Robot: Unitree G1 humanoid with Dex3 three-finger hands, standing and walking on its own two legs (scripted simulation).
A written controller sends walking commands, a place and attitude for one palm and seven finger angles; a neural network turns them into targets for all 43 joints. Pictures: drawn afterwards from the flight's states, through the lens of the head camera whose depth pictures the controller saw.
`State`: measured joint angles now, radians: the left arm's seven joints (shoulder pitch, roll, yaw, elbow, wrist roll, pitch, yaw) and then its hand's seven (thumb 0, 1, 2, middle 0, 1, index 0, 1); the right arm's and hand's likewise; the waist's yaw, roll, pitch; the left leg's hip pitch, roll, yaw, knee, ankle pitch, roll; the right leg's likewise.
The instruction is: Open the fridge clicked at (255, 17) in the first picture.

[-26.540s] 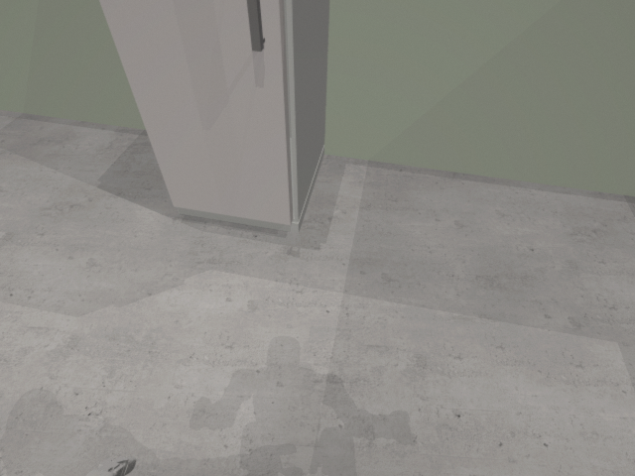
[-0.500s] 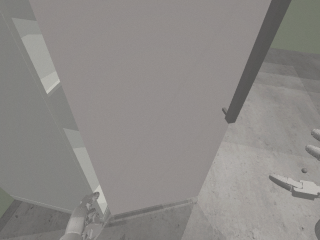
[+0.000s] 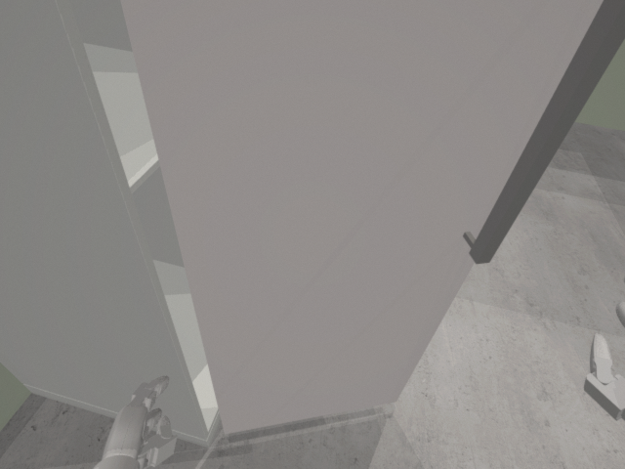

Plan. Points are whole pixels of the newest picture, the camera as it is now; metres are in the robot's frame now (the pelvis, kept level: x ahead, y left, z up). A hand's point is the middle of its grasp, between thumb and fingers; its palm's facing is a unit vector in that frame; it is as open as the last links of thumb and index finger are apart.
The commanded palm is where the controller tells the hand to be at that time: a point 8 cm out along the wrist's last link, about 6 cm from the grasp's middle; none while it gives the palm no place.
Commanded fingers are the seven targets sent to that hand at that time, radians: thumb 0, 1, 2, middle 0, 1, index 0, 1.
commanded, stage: draw the hand back to the body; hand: right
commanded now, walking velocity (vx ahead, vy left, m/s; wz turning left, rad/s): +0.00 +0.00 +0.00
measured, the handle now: (540, 123) +0.45 -0.27 +0.27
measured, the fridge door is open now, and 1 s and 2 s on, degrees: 64 64 64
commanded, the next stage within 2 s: step back with the hand held close in 0.30 s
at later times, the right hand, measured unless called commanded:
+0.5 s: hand (606, 364) +0.19 -0.28 +0.15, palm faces +0.46 +0.79 -0.40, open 7.4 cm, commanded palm +0.14 -0.31 +0.17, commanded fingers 0.00 -0.90 -0.90 0.20 0.30 0.20 0.30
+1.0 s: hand out of the picture +0.12 -0.32 +0.14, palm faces +0.47 +0.76 -0.45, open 7.4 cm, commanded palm +0.06 -0.36 +0.17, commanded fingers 0.00 -0.90 -0.90 0.20 0.30 0.20 0.30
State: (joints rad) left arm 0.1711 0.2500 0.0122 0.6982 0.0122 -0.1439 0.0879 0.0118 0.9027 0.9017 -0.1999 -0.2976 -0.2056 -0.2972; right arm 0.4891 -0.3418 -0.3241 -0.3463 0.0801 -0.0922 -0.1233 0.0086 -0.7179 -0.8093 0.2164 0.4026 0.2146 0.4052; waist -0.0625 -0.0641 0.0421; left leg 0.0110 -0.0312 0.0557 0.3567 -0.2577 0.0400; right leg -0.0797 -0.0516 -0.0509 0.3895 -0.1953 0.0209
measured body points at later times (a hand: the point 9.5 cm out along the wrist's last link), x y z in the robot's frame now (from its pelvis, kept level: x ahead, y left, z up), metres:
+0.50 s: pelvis +0.00 -0.01 +0.00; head -0.02 +0.01 +0.45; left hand +0.19 +0.22 -0.09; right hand +0.16 -0.31 +0.18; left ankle -0.03 +0.09 -0.74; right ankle +0.02 -0.14 -0.74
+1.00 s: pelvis -0.07 -0.05 -0.01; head -0.07 -0.05 +0.44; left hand +0.11 +0.18 -0.10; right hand +0.09 -0.36 +0.17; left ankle -0.03 +0.08 -0.74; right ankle +0.02 -0.14 -0.74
